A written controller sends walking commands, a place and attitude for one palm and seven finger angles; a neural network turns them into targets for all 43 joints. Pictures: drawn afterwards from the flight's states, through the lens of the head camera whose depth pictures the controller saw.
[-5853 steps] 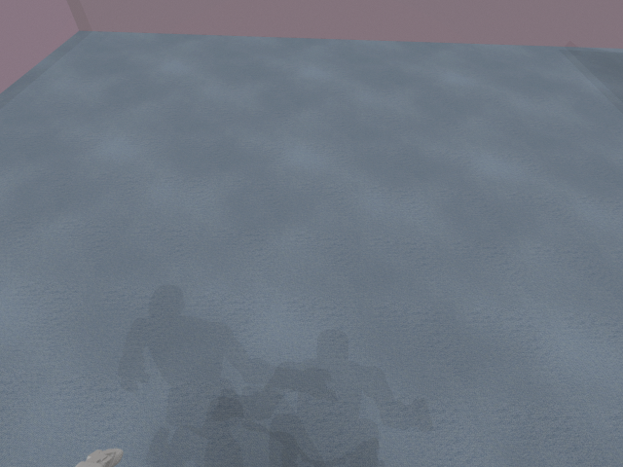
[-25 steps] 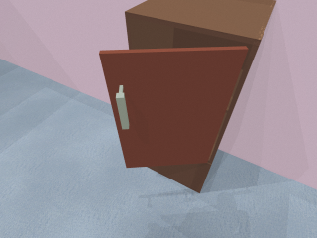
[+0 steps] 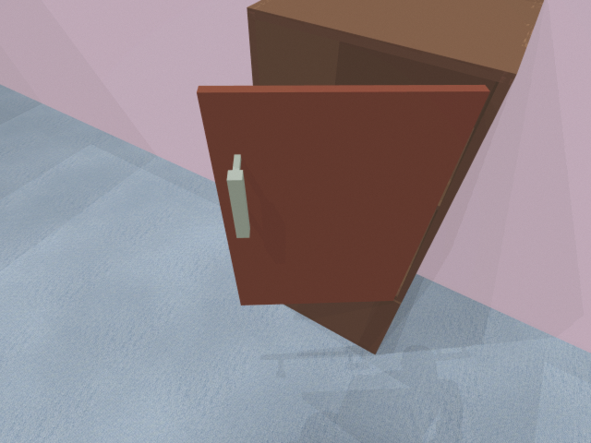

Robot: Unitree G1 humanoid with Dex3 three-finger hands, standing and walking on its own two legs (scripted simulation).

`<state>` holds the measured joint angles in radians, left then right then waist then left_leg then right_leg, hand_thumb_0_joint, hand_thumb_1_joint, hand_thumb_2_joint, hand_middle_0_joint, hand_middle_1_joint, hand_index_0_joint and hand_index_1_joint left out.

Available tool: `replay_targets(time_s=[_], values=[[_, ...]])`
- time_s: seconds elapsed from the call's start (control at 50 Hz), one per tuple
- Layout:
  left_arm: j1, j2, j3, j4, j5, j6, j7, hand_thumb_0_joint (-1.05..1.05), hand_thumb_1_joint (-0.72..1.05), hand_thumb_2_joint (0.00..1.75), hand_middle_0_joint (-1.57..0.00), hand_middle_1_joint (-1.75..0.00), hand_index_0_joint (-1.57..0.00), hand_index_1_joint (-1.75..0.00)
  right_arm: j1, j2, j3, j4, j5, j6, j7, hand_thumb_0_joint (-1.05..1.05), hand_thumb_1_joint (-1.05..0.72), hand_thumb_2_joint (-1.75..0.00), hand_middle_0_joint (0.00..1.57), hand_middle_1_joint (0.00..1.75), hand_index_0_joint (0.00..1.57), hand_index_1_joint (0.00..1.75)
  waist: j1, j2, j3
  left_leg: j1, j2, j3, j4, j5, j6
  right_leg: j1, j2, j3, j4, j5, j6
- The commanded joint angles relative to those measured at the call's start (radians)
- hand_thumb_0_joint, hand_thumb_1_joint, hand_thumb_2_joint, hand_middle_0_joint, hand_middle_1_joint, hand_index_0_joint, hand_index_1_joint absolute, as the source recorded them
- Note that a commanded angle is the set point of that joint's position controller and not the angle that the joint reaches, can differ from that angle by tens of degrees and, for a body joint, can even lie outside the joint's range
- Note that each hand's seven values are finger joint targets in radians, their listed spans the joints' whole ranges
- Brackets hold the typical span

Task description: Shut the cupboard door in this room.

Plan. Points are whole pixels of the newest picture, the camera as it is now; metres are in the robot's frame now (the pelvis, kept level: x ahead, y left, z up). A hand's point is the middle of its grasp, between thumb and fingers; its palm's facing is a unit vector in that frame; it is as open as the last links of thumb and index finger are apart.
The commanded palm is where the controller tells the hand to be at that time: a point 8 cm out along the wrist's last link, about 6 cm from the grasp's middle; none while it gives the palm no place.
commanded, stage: look again from close up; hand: left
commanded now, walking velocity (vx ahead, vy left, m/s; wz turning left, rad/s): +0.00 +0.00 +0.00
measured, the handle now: (240, 197) +0.46 +0.13 +0.06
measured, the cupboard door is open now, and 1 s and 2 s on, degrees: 33 33 33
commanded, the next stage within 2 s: shuffle to correct the standing spot in 0.28 s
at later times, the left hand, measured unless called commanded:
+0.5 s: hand out of the picture +0.06 +0.17 -0.17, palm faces +0.02 -0.98 -0.22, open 7.4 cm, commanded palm none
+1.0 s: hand out of the picture +0.00 +0.07 -0.19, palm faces +0.17 -0.98 -0.14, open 7.4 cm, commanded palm none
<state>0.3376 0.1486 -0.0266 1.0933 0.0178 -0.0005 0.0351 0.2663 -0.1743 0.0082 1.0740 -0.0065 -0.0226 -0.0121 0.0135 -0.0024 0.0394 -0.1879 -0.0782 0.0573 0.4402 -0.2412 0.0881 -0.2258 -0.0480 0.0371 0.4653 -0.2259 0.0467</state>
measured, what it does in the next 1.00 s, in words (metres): shifts its weight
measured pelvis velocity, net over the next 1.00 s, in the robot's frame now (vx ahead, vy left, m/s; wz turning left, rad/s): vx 0.04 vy -0.08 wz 0.13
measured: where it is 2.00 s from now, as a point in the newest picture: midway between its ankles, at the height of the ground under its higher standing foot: outside the picture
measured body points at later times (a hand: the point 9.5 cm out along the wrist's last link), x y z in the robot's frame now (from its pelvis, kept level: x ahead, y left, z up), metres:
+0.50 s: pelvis +0.03 -0.02 +0.00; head +0.04 -0.01 +0.45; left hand +0.06 +0.22 -0.16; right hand +0.05 -0.24 -0.16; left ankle +0.00 +0.06 -0.74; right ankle +0.02 -0.15 -0.74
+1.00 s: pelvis +0.04 -0.08 -0.01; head +0.07 -0.06 +0.43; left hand +0.00 +0.12 -0.18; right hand +0.08 -0.32 -0.16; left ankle -0.01 +0.02 -0.72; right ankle +0.02 -0.15 -0.74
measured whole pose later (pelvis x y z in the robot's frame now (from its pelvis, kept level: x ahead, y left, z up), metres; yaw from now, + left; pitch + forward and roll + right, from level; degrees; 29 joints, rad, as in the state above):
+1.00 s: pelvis +0.04 -0.08 -0.01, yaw +7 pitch +1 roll -2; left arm 0.34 0.14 0.03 1.02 0.04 0.04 0.03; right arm 0.24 -0.15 -0.04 1.10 -0.02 0.03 -0.06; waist 0.01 -0.01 0.06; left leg -0.34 0.05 0.04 0.81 -0.49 0.01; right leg -0.21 0.07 -0.15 0.54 -0.35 -0.09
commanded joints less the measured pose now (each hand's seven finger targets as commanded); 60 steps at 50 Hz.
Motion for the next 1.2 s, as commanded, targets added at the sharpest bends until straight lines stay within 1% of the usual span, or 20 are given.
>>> replay_targets(time_s=[0.0, 0.36, 0.52, 0.58, 0.64, 0.68, 0.8, 0.84, 0.86, 0.9, 0.92, 0.96, 1.0, 1.02, 1.04, 1.06, 1.08, 1.1, 1.12, 1.18], values=[[0.022, 0.114, 0.019, -0.033, -0.003, -0.023, 0.006, 0.00, 0.90, 0.90, -0.20, -0.30, -0.20, -0.30, 0.036, -0.111, -0.018, -0.026, 0.002, -0.019, -0.013, 0.00, -0.90, -0.90, 0.20, 0.30, 0.20, 0.30, -0.016, -0.010, 0.006, -0.012, 0.164, -0.152, -0.116, 0.094, -0.027, 0.008, -0.050, 0.047, -0.054, 0.076, -0.072], [-0.036, 0.130, 0.031, -0.042, -0.007, -0.018, 0.008, 0.00, 0.90, 0.90, -0.20, -0.30, -0.20, -0.30, 0.015, -0.110, -0.017, 0.003, -0.003, -0.023, -0.023, 0.00, -0.90, -0.90, 0.20, 0.30, 0.20, 0.30, -0.008, 0.001, -0.017, 0.032, 0.171, -0.141, -0.087, 0.282, -0.034, 0.067, -0.052, 0.034, -0.036, 0.185, -0.074], [-0.017, 0.102, 0.033, -0.037, -0.005, 0.002, 0.005, 0.00, 0.90, 0.90, -0.20, -0.30, -0.20, -0.30, 0.030, -0.101, -0.027, 0.021, -0.010, -0.008, -0.030, 0.00, -0.90, -0.90, 0.20, 0.30, 0.20, 0.30, -0.014, 0.009, 0.036, 0.004, 0.220, -0.224, -0.105, 0.263, -0.007, 0.030, -0.018, -0.044, -0.001, 0.054, -0.060], [-0.005, 0.100, 0.040, -0.045, -0.002, 0.008, 0.003, 0.00, 0.90, 0.90, -0.20, -0.30, -0.20, -0.30, 0.048, -0.115, -0.038, 0.021, -0.011, -0.003, -0.038, 0.00, -0.90, -0.90, 0.20, 0.30, 0.20, 0.30, -0.019, 0.057, 0.019, 0.025, 0.243, -0.249, -0.087, 0.337, 0.008, 0.004, -0.011, -0.064, 0.025, 0.039, -0.061], [0.015, 0.093, 0.046, -0.056, 0.000, 0.011, 0.000, 0.00, 0.90, 0.90, -0.20, -0.30, -0.20, -0.30, 0.062, -0.120, -0.049, 0.020, -0.013, 0.003, -0.045, 0.00, -0.90, -0.90, 0.20, 0.30, 0.20, 0.30, -0.020, 0.049, 0.001, 0.022, 0.257, -0.262, -0.051, 0.396, 0.020, 0.006, -0.006, -0.075, 0.037, 0.063, -0.067], [0.034, 0.094, 0.053, -0.063, 0.001, 0.013, -0.001, 0.00, 0.90, 0.90, -0.20, -0.30, -0.20, -0.30, 0.066, -0.119, -0.054, 0.018, -0.013, 0.007, -0.047, 0.00, -0.90, -0.90, 0.20, 0.30, 0.20, 0.30, -0.016, 0.046, -0.013, -0.022, 0.248, -0.254, -0.028, 0.360, 0.014, 0.042, -0.010, -0.071, 0.029, 0.084, -0.073], [0.089, 0.109, 0.068, -0.077, 0.003, 0.019, -0.004, 0.00, 0.90, 0.90, -0.20, -0.30, -0.20, -0.30, 0.064, -0.078, -0.054, 0.006, -0.013, 0.018, -0.052, 0.00, -0.90, -0.90, 0.20, 0.30, 0.20, 0.30, -0.013, -0.056, -0.039, -0.121, 0.161, -0.103, 0.111, 0.170, -0.042, 0.120, -0.076, -0.006, -0.004, 0.327, -0.118], [0.106, 0.129, 0.076, -0.083, 0.007, 0.024, -0.003, 0.00, 0.90, 0.90, -0.20, -0.30, -0.20, -0.30, 0.052, -0.046, -0.051, -0.006, -0.011, 0.027, -0.055, 0.00, -0.90, -0.90, 0.20, 0.30, 0.20, 0.30, -0.007, -0.157, -0.024, -0.185, 0.108, -0.025, 0.236, -0.058, -0.065, 0.128, -0.144, 0.062, -0.063, 0.416, -0.159], [0.108, 0.125, 0.076, -0.089, 0.008, 0.026, -0.004, 0.00, 0.90, 0.90, -0.20, -0.30, -0.20, -0.30, 0.028, -0.040, -0.050, -0.016, -0.011, 0.033, -0.058, 0.00, -0.90, -0.90, 0.20, 0.30, 0.20, 0.30, 0.001, -0.164, -0.018, -0.204, 0.107, -0.017, 0.317, -0.205, -0.069, 0.111, -0.171, 0.081, -0.090, 0.448, -0.202], [0.091, 0.115, 0.076, -0.103, 0.016, 0.033, -0.005, 0.00, 0.90, 0.90, -0.20, -0.30, -0.20, -0.30, -0.005, -0.034, -0.054, -0.029, -0.011, 0.038, -0.058, 0.00, -0.90, -0.90, 0.20, 0.30, 0.20, 0.30, 0.006, -0.133, 0.008, -0.231, 0.118, 0.004, 0.435, -0.283, -0.071, 0.074, -0.186, 0.086, -0.110, 0.477, -0.277], [0.090, 0.112, 0.078, -0.106, 0.018, 0.034, -0.002, 0.00, 0.90, 0.90, -0.20, -0.30, -0.20, -0.30, -0.004, -0.026, -0.053, -0.032, -0.010, 0.038, -0.058, 0.00, -0.90, -0.90, 0.20, 0.30, 0.20, 0.30, 0.004, -0.107, 0.007, -0.236, 0.123, 0.014, 0.445, -0.295, -0.072, 0.083, -0.191, 0.083, -0.108, 0.502, -0.297], [0.079, 0.115, 0.082, -0.112, 0.022, 0.036, -0.001, 0.00, 0.90, 0.90, -0.20, -0.30, -0.20, -0.30, -0.001, -0.023, -0.052, -0.035, -0.009, 0.035, -0.057, 0.00, -0.90, -0.90, 0.20, 0.30, 0.20, 0.30, -0.003, -0.085, -0.001, -0.208, 0.132, 0.028, 0.378, -0.275, -0.074, 0.068, -0.179, 0.075, -0.085, 0.527, -0.305], [0.056, 0.117, 0.082, -0.118, 0.014, 0.039, -0.005, 0.00, 0.90, 0.90, -0.20, -0.30, -0.20, -0.30, 0.056, -0.018, -0.049, -0.019, -0.010, 0.030, -0.057, 0.00, -0.90, -0.90, 0.20, 0.30, 0.20, 0.30, -0.032, -0.051, -0.029, -0.074, 0.140, 0.034, 0.165, -0.113, -0.072, 0.019, -0.137, 0.041, -0.026, 0.453, -0.254], [0.047, 0.097, 0.078, -0.120, 0.008, 0.037, -0.007, 0.00, 0.90, 0.90, -0.20, -0.30, -0.20, -0.30, 0.109, -0.017, -0.049, 0.002, -0.011, 0.023, -0.055, 0.00, -0.90, -0.90, 0.20, 0.30, 0.20, 0.30, -0.059, -0.015, -0.025, 0.035, 0.174, 0.003, 0.023, 0.040, -0.057, -0.042, -0.100, 0.009, 0.039, 0.349, -0.198], [0.071, 0.051, 0.074, -0.128, 0.002, 0.032, -0.012, 0.00, 0.90, 0.90, -0.20, -0.30, -0.20, -0.30, 0.126, -0.079, -0.055, 0.002, -0.022, 0.014, -0.056, 0.00, -0.90, -0.90, 0.20, 0.30, 0.20, 0.30, -0.050, 0.178, -0.029, 0.105, 0.337, -0.218, -0.062, 0.195, 0.018, -0.168, -0.010, -0.053, 0.151, 0.106, -0.116], [0.065, 0.042, 0.067, -0.139, -0.001, 0.029, -0.011, 0.00, 0.90, 0.90, -0.20, -0.30, -0.20, -0.30, 0.121, -0.128, -0.063, -0.012, -0.025, 0.015, -0.060, 0.00, -0.90, -0.90, 0.20, 0.30, 0.20, 0.30, -0.050, 0.325, -0.022, 0.099, 0.497, -0.395, -0.127, 0.336, 0.129, -0.233, 0.031, -0.103, 0.292, -0.242, -0.061], [0.019, 0.076, 0.074, -0.139, 0.010, 0.034, -0.008, 0.00, 0.90, 0.90, -0.20, -0.30, -0.20, -0.30, 0.109, -0.128, -0.060, -0.014, -0.026, 0.012, -0.063, 0.00, -0.90, -0.90, 0.20, 0.30, 0.20, 0.30, -0.063, 0.314, 0.013, 0.035, 0.513, -0.409, -0.146, 0.392, 0.166, -0.234, 0.027, -0.050, 0.433, -0.359, -0.060], [0.001, 0.074, 0.076, -0.135, 0.007, 0.034, -0.010, 0.00, 0.90, 0.90, -0.20, -0.30, -0.20, -0.30, 0.066, -0.111, -0.052, -0.031, -0.024, 0.006, -0.062, 0.00, -0.90, -0.90, 0.20, 0.30, 0.20, 0.30, -0.042, 0.227, 0.042, -0.031, 0.484, -0.358, -0.143, 0.387, 0.162, -0.214, 0.012, -0.015, 0.482, -0.345, -0.063], [-0.002, 0.055, 0.070, -0.127, 0.005, 0.027, -0.014, 0.00, 0.90, 0.90, -0.20, -0.30, -0.20, -0.30, 0.019, -0.092, -0.045, -0.043, -0.024, -0.001, -0.059, 0.00, -0.90, -0.90, 0.20, 0.30, 0.20, 0.30, -0.019, 0.160, 0.047, -0.045, 0.449, -0.308, -0.129, 0.407, 0.149, -0.195, 0.002, -0.016, 0.457, -0.321, -0.064], [0.015, 0.000, 0.054, -0.094, 0.000, 0.016, -0.019, 0.00, 0.90, 0.90, -0.20, -0.30, -0.20, -0.30, -0.010, -0.101, -0.045, -0.048, -0.026, -0.004, -0.046, 0.00, -0.90, -0.90, 0.20, 0.30, 0.20, 0.30, -0.002, 0.122, -0.019, -0.008, 0.340, -0.156, -0.095, 0.385, 0.085, -0.066, 0.005, -0.088, 0.216, -0.220, -0.042]])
